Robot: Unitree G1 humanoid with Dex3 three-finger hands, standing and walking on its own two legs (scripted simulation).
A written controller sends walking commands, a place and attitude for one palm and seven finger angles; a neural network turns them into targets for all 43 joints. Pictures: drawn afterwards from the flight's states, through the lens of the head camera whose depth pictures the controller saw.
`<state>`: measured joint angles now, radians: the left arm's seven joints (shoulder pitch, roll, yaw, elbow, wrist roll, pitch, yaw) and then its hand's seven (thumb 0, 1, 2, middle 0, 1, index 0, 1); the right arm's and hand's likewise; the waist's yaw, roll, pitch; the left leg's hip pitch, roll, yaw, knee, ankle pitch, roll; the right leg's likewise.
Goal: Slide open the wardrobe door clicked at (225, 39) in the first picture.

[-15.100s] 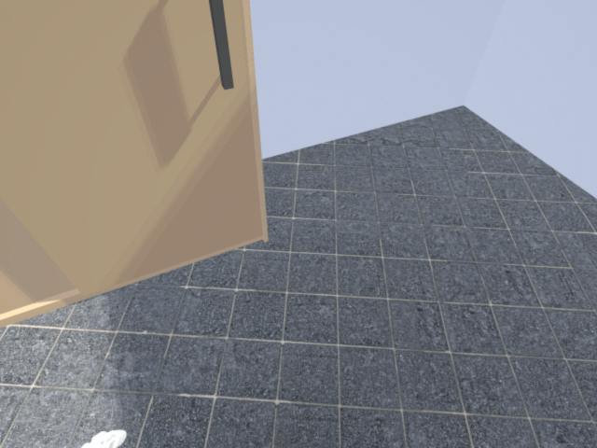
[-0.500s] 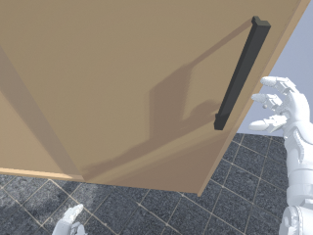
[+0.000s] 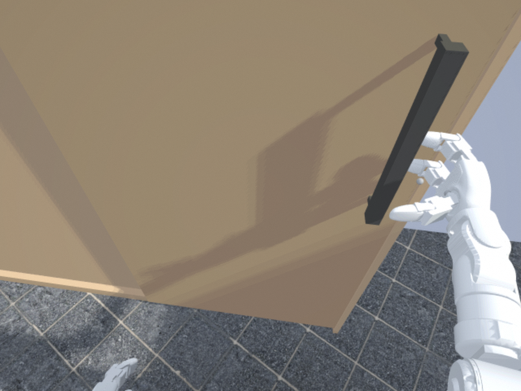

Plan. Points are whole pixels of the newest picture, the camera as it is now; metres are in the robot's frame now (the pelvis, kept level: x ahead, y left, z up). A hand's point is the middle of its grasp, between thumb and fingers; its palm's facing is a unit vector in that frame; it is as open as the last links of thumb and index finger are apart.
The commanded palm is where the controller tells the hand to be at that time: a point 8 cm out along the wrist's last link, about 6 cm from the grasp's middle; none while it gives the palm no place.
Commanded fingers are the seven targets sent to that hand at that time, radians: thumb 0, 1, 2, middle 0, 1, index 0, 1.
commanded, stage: feel for the door with the fingertips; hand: right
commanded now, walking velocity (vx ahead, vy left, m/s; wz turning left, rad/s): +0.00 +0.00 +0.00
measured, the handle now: (400, 146) +0.47 -0.17 +0.16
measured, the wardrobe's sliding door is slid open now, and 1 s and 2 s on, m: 0.00 0.00 0.00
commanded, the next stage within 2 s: slide the fingers in behind the handle in 0.46 s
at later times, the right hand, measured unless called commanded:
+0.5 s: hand (421, 172) +0.42 -0.19 +0.15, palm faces +0.06 +1.00 +0.02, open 13.9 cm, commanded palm +0.40 -0.24 +0.15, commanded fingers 0.00 0.50 -0.30 0.30 1.20 0.30 1.20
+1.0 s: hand (416, 173) +0.42 -0.19 +0.15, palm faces +0.05 +1.00 +0.02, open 13.9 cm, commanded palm +0.39 -0.23 +0.15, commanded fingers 0.00 0.50 -0.30 0.30 1.20 0.30 1.20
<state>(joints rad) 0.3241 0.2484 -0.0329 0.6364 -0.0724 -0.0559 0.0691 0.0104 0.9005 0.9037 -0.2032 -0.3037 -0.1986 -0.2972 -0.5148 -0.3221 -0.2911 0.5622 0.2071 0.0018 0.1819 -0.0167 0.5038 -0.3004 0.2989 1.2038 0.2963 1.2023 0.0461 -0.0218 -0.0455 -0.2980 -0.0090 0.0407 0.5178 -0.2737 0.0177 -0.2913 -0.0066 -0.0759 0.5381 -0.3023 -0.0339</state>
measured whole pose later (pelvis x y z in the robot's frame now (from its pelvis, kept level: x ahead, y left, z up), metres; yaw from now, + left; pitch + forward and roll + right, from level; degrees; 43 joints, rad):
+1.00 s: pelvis -0.02 +0.00 +0.00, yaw -1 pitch +4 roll +1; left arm 0.34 0.27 -0.03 0.67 -0.07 -0.07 0.07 0.01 0.90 0.90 -0.20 -0.30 -0.20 -0.30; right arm -0.71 -0.36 -0.26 0.83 0.20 -0.09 0.19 -0.02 0.51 -0.30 0.31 1.23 0.31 1.22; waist 0.05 -0.02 -0.04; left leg -0.35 -0.01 0.06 0.55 -0.27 0.03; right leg -0.36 -0.01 -0.05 0.58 -0.29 -0.03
